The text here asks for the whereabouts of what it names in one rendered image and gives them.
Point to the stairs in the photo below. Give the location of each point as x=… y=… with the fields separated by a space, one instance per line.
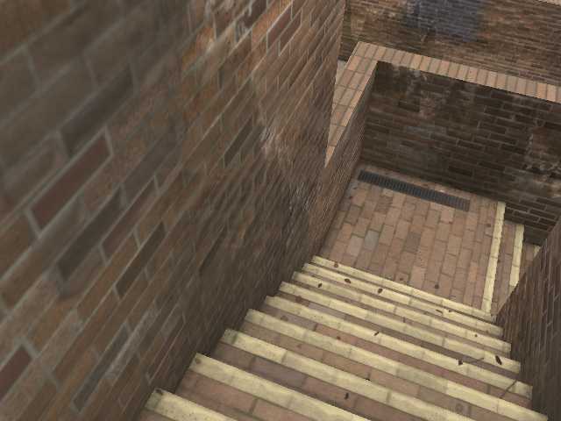
x=340 y=344
x=514 y=257

